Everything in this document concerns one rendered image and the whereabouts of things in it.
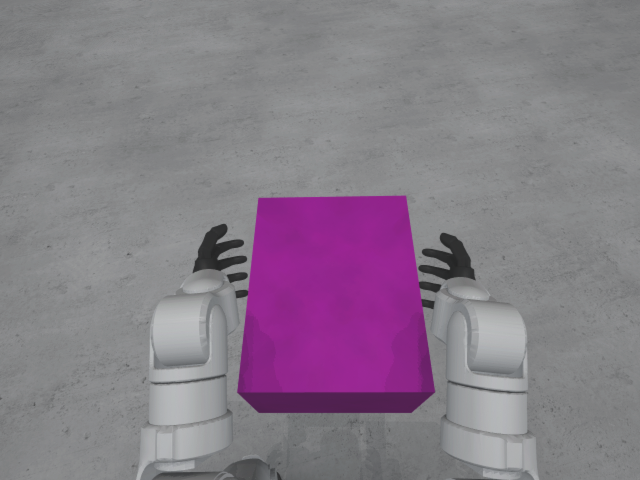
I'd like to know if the carton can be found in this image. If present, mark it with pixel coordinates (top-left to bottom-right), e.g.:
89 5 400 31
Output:
237 196 435 413

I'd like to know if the right robot forearm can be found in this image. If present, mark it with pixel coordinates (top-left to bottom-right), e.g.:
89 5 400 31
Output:
430 277 539 480

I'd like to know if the left robot shin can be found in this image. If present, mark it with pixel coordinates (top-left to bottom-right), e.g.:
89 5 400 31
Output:
242 454 264 462

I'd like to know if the left robot forearm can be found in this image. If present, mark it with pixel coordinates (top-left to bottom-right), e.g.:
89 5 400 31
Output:
136 269 240 480

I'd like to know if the left robot thigh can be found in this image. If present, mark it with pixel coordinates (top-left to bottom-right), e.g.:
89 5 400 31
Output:
222 458 278 480

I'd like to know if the left robot hand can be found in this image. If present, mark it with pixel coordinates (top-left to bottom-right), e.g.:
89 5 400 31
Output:
192 224 248 298

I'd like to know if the right robot hand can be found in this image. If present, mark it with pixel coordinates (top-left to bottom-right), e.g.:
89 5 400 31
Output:
418 233 476 309

